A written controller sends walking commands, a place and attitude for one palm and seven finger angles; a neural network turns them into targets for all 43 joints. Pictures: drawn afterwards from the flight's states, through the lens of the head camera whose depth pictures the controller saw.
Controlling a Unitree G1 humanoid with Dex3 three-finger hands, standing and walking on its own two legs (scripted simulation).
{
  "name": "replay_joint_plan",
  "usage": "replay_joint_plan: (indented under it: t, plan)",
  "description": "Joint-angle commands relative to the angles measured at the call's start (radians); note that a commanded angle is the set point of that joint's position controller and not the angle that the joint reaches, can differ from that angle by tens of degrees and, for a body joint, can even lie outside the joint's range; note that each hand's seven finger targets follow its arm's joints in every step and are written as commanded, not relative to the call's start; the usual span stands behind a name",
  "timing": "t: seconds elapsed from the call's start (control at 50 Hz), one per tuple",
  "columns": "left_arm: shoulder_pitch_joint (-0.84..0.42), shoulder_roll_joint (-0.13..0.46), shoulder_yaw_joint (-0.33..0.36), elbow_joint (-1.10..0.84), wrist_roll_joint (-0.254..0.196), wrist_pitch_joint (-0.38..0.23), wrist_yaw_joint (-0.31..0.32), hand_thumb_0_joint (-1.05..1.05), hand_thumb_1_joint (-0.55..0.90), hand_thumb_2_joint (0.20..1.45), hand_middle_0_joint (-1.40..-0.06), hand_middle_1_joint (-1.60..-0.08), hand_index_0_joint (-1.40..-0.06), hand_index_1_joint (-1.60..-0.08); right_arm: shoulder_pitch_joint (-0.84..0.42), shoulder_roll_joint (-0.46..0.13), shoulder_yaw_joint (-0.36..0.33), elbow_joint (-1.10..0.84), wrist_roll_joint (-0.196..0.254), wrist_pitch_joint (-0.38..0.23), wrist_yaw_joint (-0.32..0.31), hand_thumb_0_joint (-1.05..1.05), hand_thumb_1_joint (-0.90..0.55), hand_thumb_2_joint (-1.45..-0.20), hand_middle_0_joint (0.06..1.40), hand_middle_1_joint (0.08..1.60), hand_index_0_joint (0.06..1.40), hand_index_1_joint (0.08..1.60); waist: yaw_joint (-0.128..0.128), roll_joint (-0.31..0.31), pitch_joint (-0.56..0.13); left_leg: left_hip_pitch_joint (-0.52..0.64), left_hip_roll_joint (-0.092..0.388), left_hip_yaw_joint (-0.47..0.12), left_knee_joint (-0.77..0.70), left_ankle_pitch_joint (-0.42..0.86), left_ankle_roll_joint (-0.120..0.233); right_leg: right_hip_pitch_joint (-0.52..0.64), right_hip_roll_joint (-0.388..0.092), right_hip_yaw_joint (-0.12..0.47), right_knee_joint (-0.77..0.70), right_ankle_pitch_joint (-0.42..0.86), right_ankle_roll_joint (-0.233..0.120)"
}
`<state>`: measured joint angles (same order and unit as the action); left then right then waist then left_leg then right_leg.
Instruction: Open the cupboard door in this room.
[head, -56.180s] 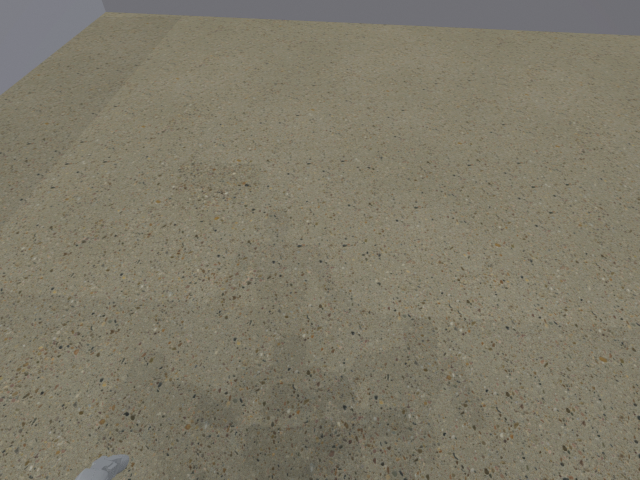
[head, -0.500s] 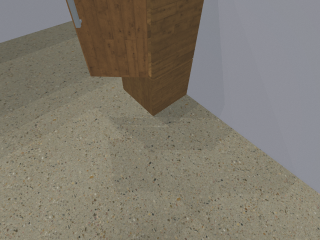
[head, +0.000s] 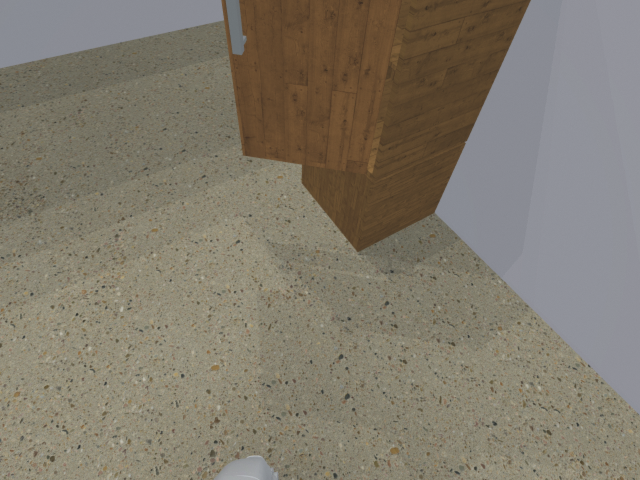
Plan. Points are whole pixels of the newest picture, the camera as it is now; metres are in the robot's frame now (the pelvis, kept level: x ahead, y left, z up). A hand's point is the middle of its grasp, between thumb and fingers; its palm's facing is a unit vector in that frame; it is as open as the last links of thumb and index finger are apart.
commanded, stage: take the last steps up to it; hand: left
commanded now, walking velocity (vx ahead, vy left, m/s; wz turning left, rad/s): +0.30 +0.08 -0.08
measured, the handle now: (237, 13) +0.95 +0.26 +0.08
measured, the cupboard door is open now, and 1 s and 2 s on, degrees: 49 49 49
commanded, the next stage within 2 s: come to a stop and stand still in 0.72 s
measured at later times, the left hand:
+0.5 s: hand (226, 357) +0.29 +0.17 -0.14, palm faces -0.01 -0.98 -0.21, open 7.3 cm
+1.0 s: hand (194, 325) +0.35 +0.24 -0.16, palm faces +0.03 -0.99 -0.17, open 7.3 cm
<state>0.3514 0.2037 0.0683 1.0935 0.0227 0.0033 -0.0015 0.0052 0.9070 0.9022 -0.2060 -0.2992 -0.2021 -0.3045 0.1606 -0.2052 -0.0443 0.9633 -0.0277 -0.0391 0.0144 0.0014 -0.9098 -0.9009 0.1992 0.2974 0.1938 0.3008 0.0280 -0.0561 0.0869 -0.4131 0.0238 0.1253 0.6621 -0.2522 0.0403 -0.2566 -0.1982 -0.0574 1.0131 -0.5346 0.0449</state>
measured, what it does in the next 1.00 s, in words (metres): walks ahead: right foot, then left foot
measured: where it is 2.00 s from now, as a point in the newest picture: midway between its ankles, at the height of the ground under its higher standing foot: (306, 420)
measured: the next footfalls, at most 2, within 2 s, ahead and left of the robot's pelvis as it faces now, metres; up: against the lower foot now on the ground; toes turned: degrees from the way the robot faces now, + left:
right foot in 0.38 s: +0.26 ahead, -0.09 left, +0.00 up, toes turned -10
left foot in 0.82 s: +0.43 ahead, +0.16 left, +0.00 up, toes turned +4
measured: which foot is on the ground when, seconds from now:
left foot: down 0.00-0.40, up 0.42-0.80, down 0.82-1.00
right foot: up 0.00-0.36, down 0.38-0.82, up 0.84-1.00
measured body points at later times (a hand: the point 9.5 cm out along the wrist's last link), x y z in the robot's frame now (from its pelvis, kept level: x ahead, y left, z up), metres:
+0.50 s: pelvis +0.19 +0.00 +0.02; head +0.21 -0.03 +0.46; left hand +0.29 +0.22 -0.12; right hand +0.14 -0.22 -0.15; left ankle +0.11 +0.12 -0.64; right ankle +0.22 -0.09 -0.72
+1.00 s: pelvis +0.35 +0.07 +0.02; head +0.38 +0.08 +0.47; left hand +0.35 +0.29 -0.15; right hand +0.42 -0.16 -0.12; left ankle +0.39 +0.16 -0.72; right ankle +0.32 -0.06 -0.68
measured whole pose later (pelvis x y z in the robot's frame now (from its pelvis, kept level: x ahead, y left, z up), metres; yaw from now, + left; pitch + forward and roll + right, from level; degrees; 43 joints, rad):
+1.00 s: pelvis +0.35 +0.07 +0.02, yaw -3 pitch +0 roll +0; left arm 0.28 0.16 0.04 1.09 0.01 0.02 0.02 0.00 0.91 0.90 -0.20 -0.30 -0.20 -0.30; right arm 0.15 -0.14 -0.01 1.02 -0.02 -0.03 -0.05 -0.01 -0.94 -0.90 0.20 0.30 0.20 0.30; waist 0.03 -0.04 0.06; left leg -0.29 0.01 0.14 0.49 -0.21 0.05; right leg -0.37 -0.07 -0.06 0.87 -0.48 0.02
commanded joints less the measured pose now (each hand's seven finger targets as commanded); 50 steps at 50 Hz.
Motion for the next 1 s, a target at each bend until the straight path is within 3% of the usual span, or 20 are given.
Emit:
replay_joint_plan:
  t: [0.0,0.08,0.22,0.28,0.32,0.34,0.36,0.38,0.4,0.44,0.48,0.54,0.68,0.74,0.76,0.78,0.8,0.84,0.9,0.98]
  plan:
    - [-0.128,0.047,0.004,-0.126,0.001,-0.039,-0.007,0.0,0.9,0.9,-0.2,-0.3,-0.2,-0.3,0.188,-0.145,-0.027,0.013,-0.002,-0.011,-0.033,0.0,-0.9,-0.9,0.2,0.3,0.2,0.3,-0.072,0.219,-0.108,0.285,0.298,-0.347,-0.407,0.03,0.14,-0.379,0.023,0.038,0.297,0.122,-0.047]
    - [-0.088,0.013,-0.003,-0.109,0.002,-0.022,-0.015,0.0,0.9,0.9,-0.2,-0.3,-0.2,-0.3,0.185,-0.103,-0.013,0.035,0.0,-0.035,-0.035,0.0,-0.9,-0.9,0.2,0.3,0.2,0.3,-0.022,0.149,-0.065,0.25,0.243,-0.207,-0.467,0.188,0.136,-0.324,0.045,0.015,0.11,0.224,-0.036]
    - [-0.218,0.018,-0.007,-0.175,0.001,-0.02,-0.018,0.0,0.9,0.9,-0.2,-0.3,-0.2,-0.3,0.213,-0.094,-0.014,0.069,-0.003,-0.031,-0.026,0.0,-0.9,-0.9,0.2,0.3,0.2,0.3,-0.026,0.103,0.003,0.262,0.25,-0.158,-0.504,0.169,0.162,-0.25,0.071,-0.006,-0.238,0.317,-0.04]
    - [-0.238,0.02,-0.006,-0.189,0.003,-0.025,-0.019,0.0,0.9,0.9,-0.2,-0.3,-0.2,-0.3,0.234,-0.102,-0.012,0.089,-0.006,-0.026,-0.027,0.0,-0.9,-0.9,0.2,0.3,0.2,0.3,-0.03,0.075,0.013,0.27,0.241,-0.135,-0.444,0.197,0.144,-0.158,0.109,-0.038,-0.337,0.311,-0.05]
    - [-0.146,0.04,0.005,-0.166,0.006,-0.035,-0.017,0.0,0.9,0.9,-0.2,-0.3,-0.2,-0.3,0.227,-0.098,-0.008,0.101,-0.004,-0.021,-0.027,0.0,-0.9,-0.9,0.2,0.3,0.2,0.3,0.015,0.042,-0.013,0.224,0.194,-0.097,-0.303,0.225,0.101,0.018,0.141,-0.057,-0.449,0.345,-0.064]
    - [-0.029,0.079,0.016,-0.132,0.008,-0.045,-0.013,0.0,0.9,0.9,-0.2,-0.3,-0.2,-0.3,0.219,-0.086,-0.005,0.101,0.004,-0.023,-0.025,0.0,-0.9,-0.9,0.2,0.3,0.2,0.3,0.065,-0.003,-0.064,0.156,0.126,-0.05,-0.131,0.238,0.062,0.198,0.124,-0.002,-0.504,0.356,-0.087]
    - [0.104,0.163,0.038,-0.095,0.015,-0.06,-0.005,0.0,0.9,0.9,-0.2,-0.3,-0.2,-0.3,0.23,-0.056,-0.005,0.083,0.017,-0.026,-0.019,0.0,-0.9,-0.9,0.2,0.3,0.2,0.3,0.101,-0.174,-0.151,-0.045,0.009,0.025,0.143,0.043,0.006,0.416,-0.092,0.309,-0.597,0.35,-0.176]
    - [0.165,0.231,0.047,-0.08,-0.003,-0.058,0.0,0.0,0.9,0.9,-0.2,-0.3,-0.2,-0.3,0.226,-0.059,-0.006,0.056,0.017,-0.022,-0.016,0.0,-0.9,-0.9,0.2,0.3,0.2,0.3,0.096,-0.252,-0.182,-0.174,-0.054,0.0,0.426,-0.35,-0.024,0.457,-0.284,0.577,-0.752,0.366,-0.286]
    - [0.113,0.191,0.045,-0.095,-0.01,-0.057,0.015,0.0,0.9,0.9,-0.2,-0.3,-0.2,-0.3,0.188,-0.09,-0.015,0.054,0.012,-0.012,-0.018,0.0,-0.9,-0.9,0.2,0.3,0.2,0.3,0.077,-0.131,-0.129,-0.208,0.005,-0.12,0.525,-0.294,-0.022,0.376,-0.281,0.559,-0.782,0.299,-0.296]
    - [-0.01,0.11,0.017,-0.121,-0.011,-0.062,0.02,0.0,0.9,0.9,-0.2,-0.3,-0.2,-0.3,0.11,-0.046,-0.011,0.055,0.011,-0.006,-0.016,0.0,-0.9,-0.9,0.2,0.3,0.2,0.3,0.027,-0.022,-0.034,-0.207,0.066,-0.154,0.512,-0.135,-0.036,0.184,-0.2,0.365,-0.799,0.378,-0.242]
    - [-0.039,0.06,0.001,-0.12,-0.012,-0.078,0.015,0.0,0.9,0.9,-0.2,-0.3,-0.2,-0.3,0.157,-0.002,-0.002,0.074,0.005,0.01,-0.009,0.0,-0.9,-0.9,0.2,0.3,0.2,0.3,-0.015,-0.045,-0.055,-0.122,0.078,-0.127,0.431,-0.046,-0.058,0.106,-0.124,0.184,-0.816,0.503,-0.194]
    - [-0.019,0.041,0.004,-0.096,-0.005,-0.092,0.012,0.0,0.9,0.9,-0.2,-0.3,-0.2,-0.3,0.176,0.024,-0.002,0.084,0.004,0.022,-0.002,0.0,-0.9,-0.9,0.2,0.3,0.2,0.3,-0.032,-0.053,-0.072,-0.084,0.072,-0.08,0.282,0.005,-0.077,0.104,-0.078,0.078,-0.82,0.595,-0.187]
    - [0.017,0.108,0.009,-0.036,0.002,-0.085,0.007,0.0,0.9,0.9,-0.2,-0.3,-0.2,-0.3,0.041,0.013,-0.001,0.024,0.007,0.005,0.013,0.0,-0.9,-0.9,0.2,0.3,0.2,0.3,0.001,-0.09,-0.052,-0.021,0.033,-0.032,-0.029,0.023,-0.07,0.147,-0.096,0.067,-0.769,0.57,-0.189]
    - [-0.009,0.105,0.01,-0.029,-0.002,-0.069,0.008,0.0,0.9,0.9,-0.2,-0.3,-0.2,-0.3,0.125,-0.023,-0.004,0.051,0.004,-0.011,0.005,0.0,-0.9,-0.9,0.2,0.3,0.2,0.3,-0.051,-0.057,-0.052,0.215,-0.005,0.0,-0.196,0.1,-0.055,0.032,-0.045,0.023,-0.655,0.475,-0.142]
    - [-0.002,0.081,0.001,-0.03,-0.003,-0.063,0.006,0.0,0.9,0.9,-0.2,-0.3,-0.2,-0.3,0.216,-0.074,-0.014,0.079,0.001,-0.019,-0.004,0.0,-0.9,-0.9,0.2,0.3,0.2,0.3,-0.087,0.046,-0.094,0.361,0.032,-0.045,-0.233,0.108,-0.039,-0.037,0.003,-0.006,-0.495,0.427,-0.119]
    - [0.04,0.03,-0.008,-0.041,-0.009,-0.059,0.004,0.0,0.9,0.9,-0.2,-0.3,-0.2,-0.3,0.304,-0.167,-0.035,0.093,-0.012,-0.025,-0.016,0.0,-0.9,-0.9,0.2,0.3,0.2,0.3,-0.107,0.263,-0.165,0.514,0.238,-0.293,-0.257,0.179,0.047,-0.203,0.118,-0.089,-0.261,0.169,-0.075]
    - [0.009,0.012,-0.021,-0.068,-0.01,-0.058,0.008,0.0,0.9,0.9,-0.2,-0.3,-0.2,-0.3,0.364,-0.209,-0.042,0.095,-0.007,-0.012,-0.031,0.0,-0.9,-0.9,0.2,0.3,0.2,0.3,-0.126,0.358,-0.183,0.516,0.363,-0.443,-0.348,0.257,0.139,-0.286,0.173,-0.075,-0.005,-0.084,-0.062]
    - [-0.014,0.001,-0.026,-0.059,-0.007,-0.043,0.019,0.0,0.9,0.9,-0.2,-0.3,-0.2,-0.3,0.217,-0.131,-0.009,0.058,-0.006,-0.006,-0.046,0.0,-0.9,-0.9,0.2,0.3,0.2,0.3,-0.066,0.148,-0.097,0.271,0.355,-0.36,-0.368,0.392,0.157,-0.24,0.11,0.036,0.074,-0.022,-0.062]
    - [0.033,-0.007,-0.029,-0.016,-0.017,-0.003,0.022,0.0,0.9,0.9,-0.2,-0.3,-0.2,-0.3,0.054,-0.081,0.019,0.032,0.001,-0.004,-0.065,0.0,-0.9,-0.9,0.2,0.3,0.2,0.3,-0.002,0.17,-0.04,0.09,0.309,-0.223,-0.377,0.555,0.12,-0.074,0.085,0.06,-0.076,0.057,-0.025]
    - [0.014,0.032,-0.009,-0.05,-0.009,0.032,0.021,0.0,0.9,0.9,-0.2,-0.3,-0.2,-0.3,0.068,-0.136,-0.016,0.043,0.004,0.027,-0.076,0.0,-0.9,-0.9,0.2,0.3,0.2,0.3,-0.024,0.17,-0.155,0.222,0.325,-0.2,-0.309,0.644,0.133,-0.074,0.135,0.022,-0.17,0.07,-0.025]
